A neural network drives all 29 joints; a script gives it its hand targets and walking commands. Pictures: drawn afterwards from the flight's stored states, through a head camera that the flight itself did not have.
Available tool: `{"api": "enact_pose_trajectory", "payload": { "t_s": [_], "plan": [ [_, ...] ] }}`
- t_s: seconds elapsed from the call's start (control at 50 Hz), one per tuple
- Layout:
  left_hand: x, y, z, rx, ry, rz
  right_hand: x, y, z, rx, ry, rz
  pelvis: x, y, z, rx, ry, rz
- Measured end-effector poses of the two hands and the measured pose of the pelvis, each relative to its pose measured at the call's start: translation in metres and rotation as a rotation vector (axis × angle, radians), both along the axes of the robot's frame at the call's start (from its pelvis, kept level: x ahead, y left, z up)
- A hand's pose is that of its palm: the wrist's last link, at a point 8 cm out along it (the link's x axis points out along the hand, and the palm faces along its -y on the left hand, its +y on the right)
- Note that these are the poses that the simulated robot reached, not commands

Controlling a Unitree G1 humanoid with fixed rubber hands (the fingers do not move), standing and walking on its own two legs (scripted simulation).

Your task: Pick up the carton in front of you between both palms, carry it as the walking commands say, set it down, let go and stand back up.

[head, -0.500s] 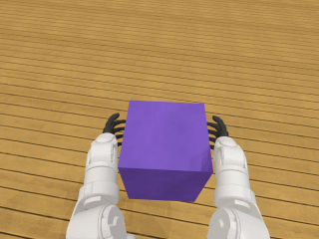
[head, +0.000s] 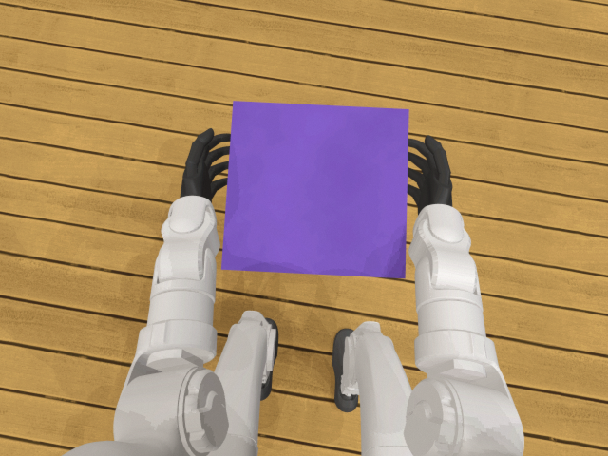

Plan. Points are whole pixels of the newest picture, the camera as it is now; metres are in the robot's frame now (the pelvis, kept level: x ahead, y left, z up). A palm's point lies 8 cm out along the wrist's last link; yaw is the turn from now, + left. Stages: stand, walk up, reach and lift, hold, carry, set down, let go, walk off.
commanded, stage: set down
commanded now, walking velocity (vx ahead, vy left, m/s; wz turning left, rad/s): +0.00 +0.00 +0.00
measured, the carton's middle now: (314, 203) +0.42 +0.02 -0.16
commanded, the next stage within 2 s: none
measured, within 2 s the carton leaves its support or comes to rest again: rests again in 1.56 s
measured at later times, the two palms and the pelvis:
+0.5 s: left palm (219, 201) +0.43 +0.18 -0.22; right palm (395, 205) +0.45 -0.12 -0.22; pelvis -0.02 +0.00 -0.13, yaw -1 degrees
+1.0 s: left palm (230, 208) +0.46 +0.19 -0.38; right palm (371, 211) +0.47 -0.11 -0.38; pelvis -0.04 +0.00 -0.24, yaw -1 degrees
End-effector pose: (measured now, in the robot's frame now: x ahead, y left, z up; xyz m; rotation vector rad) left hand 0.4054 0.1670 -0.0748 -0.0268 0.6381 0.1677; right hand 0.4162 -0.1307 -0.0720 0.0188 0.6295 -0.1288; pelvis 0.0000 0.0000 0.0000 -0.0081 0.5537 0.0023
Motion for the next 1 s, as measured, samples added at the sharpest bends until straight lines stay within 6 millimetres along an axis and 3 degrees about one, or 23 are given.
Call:
{"api": "enact_pose_trajectory", "payload": {
  "t_s": [0.24,0.64,1.0],
  "plan": [
    [0.017,0.003,-0.056,-0.006,0.052,0.003,0.017,0.003,-0.056,0.0,0.052,0.0,0.003,0.003,-0.055,0.001,0.161,-0.003],
    [0.033,0.013,-0.194,0.002,0.051,0.011,0.038,0.013,-0.194,-0.004,0.05,0.022,-0.032,0.003,-0.168,-0.007,0.238,-0.006],
    [0.051,0.022,-0.306,0.027,0.091,-0.003,0.057,0.021,-0.309,-0.025,0.089,0.053,-0.042,0.002,-0.243,-0.005,0.217,-0.009]
  ]
}}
